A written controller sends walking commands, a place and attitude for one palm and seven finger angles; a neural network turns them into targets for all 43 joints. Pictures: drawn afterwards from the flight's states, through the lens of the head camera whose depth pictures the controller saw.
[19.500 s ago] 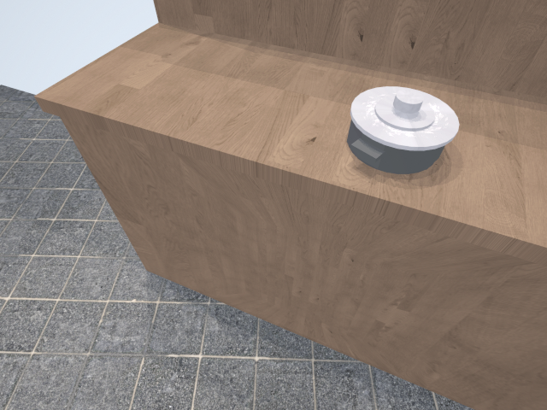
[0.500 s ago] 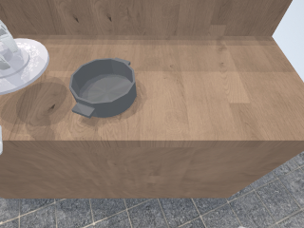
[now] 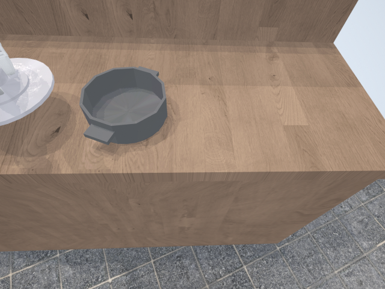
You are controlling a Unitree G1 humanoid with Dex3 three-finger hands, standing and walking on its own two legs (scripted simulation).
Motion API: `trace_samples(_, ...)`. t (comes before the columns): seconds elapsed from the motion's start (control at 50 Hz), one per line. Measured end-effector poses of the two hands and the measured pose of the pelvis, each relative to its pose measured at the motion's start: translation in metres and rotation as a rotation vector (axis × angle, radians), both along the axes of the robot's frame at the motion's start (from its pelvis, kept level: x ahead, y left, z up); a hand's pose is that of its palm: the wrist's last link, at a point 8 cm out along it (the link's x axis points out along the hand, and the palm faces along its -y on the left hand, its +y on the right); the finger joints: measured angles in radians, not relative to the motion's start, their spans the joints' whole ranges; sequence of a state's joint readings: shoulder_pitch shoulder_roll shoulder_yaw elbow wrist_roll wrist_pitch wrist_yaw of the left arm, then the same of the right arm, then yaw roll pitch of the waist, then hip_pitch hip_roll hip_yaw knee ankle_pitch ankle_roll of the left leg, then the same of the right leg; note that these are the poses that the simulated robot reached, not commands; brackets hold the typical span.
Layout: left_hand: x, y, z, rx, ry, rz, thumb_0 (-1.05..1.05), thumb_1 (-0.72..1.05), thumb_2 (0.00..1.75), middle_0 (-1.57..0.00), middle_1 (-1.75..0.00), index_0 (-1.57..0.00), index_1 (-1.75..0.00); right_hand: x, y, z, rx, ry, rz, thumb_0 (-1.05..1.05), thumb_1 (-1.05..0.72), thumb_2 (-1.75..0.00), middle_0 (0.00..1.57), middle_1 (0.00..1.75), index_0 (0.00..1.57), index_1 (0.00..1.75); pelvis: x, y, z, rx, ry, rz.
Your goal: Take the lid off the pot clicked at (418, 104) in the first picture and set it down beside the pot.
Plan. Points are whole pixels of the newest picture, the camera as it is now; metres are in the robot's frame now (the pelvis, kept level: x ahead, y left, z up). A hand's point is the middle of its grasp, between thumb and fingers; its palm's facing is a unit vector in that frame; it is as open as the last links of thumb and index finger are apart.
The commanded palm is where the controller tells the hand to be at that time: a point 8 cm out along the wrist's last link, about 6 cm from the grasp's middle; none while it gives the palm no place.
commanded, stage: lower the lid onto the table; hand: left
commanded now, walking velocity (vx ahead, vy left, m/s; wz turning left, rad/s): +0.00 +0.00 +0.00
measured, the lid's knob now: out of the picture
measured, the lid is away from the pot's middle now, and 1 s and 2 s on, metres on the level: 0.23 0.23 0.23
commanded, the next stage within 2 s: open the fingers wide in 1.08 s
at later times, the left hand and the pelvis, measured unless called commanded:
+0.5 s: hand out of the picture +0.46 +0.35 +0.16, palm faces -0.43 -0.24 -0.87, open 7.4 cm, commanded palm +0.49 +0.35 +0.23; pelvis +0.00 +0.01 +0.00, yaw +0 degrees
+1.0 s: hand (1, 101) +0.46 +0.34 +0.13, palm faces -0.45 -0.25 -0.86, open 7.4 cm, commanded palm +0.50 +0.35 +0.19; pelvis -0.01 +0.00 -0.01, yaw -1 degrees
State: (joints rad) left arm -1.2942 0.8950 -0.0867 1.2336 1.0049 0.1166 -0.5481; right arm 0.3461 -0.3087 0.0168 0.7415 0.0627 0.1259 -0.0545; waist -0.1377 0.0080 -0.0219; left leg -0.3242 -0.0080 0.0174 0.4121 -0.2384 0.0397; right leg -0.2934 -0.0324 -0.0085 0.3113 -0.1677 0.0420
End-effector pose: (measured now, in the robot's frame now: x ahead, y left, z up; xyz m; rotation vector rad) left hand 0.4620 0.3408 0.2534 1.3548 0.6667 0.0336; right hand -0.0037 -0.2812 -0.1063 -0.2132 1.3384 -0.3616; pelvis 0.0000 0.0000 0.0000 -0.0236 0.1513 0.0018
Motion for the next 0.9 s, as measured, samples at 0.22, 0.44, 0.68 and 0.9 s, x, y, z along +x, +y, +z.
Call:
trace_samples(0.22, 0.003, 0.005, -0.023, -0.016, 0.049, -0.01, -0.01, 0.34, 0.52, -0.68, -0.95, -0.66, -0.93, -0.005, 0.009, -0.002, 0.009, 0.004, -0.028, 0.01, -0.9, -0.9, 0.2, 0.3, 0.2, 0.3, -0.001, 0.005, -0.002, -0.003, 0.011, -0.011)
trace_samples(0.44, 0.001, 0.011, -0.032, -0.004, 0.062, -0.019, -0.01, 0.34, 0.52, -0.68, -0.95, -0.65, -0.93, 0.0, 0.012, -0.002, 0.007, 0.006, -0.014, 0.01, -0.9, -0.9, 0.2, 0.3, 0.21, 0.3, -0.001, 0.007, -0.004, -0.008, 0.027, 0.0)
trace_samples(0.68, 0.002, 0.007, -0.052, -0.029, 0.092, -0.039, -0.01, 0.34, 0.52, -0.68, -0.95, -0.65, -0.93, -0.004, 0.008, -0.001, -0.019, 0.011, -0.017, 0.01, -0.9, -0.9, 0.2, 0.3, 0.21, 0.3, -0.004, 0.006, -0.005, -0.011, 0.038, -0.002)
trace_samples(0.9, 0.006, 0.006, -0.063, -0.031, 0.105, -0.044, -0.01, 0.34, 0.51, -0.68, -0.96, -0.66, -0.94, -0.023, 0.006, -0.002, -0.028, 0.059, -0.046, 0.01, -0.9, -0.9, 0.2, 0.3, 0.21, 0.3, -0.005, 0.005, -0.008, -0.014, 0.052, -0.007)
